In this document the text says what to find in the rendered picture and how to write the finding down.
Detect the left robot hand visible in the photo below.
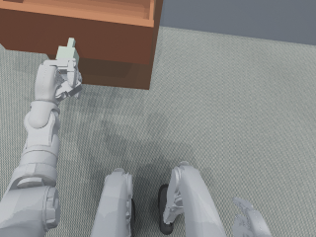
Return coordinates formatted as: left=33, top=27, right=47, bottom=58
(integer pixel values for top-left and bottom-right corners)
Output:
left=35, top=57, right=83, bottom=106

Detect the drawer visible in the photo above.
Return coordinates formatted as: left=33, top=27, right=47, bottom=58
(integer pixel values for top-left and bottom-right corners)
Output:
left=0, top=0, right=154, bottom=65

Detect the robot right foot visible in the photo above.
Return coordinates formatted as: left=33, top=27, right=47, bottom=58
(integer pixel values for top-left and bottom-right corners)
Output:
left=158, top=184, right=174, bottom=235

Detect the handle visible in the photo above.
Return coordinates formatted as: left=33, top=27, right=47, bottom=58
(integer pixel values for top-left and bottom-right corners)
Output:
left=55, top=38, right=79, bottom=65

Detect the cabinet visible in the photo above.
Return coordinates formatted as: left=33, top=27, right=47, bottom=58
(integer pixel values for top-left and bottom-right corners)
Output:
left=46, top=0, right=164, bottom=90

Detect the robot left upper arm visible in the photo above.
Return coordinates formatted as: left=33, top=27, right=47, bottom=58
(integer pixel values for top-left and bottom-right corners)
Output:
left=0, top=186, right=61, bottom=237

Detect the right robot hand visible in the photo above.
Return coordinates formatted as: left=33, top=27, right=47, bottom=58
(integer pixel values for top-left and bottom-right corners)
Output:
left=231, top=197, right=272, bottom=237

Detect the robot left shin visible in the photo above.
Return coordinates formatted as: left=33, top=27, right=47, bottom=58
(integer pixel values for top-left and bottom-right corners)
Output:
left=104, top=168, right=132, bottom=237

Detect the left robot forearm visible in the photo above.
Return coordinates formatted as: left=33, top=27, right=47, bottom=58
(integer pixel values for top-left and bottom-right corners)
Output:
left=0, top=100, right=60, bottom=209

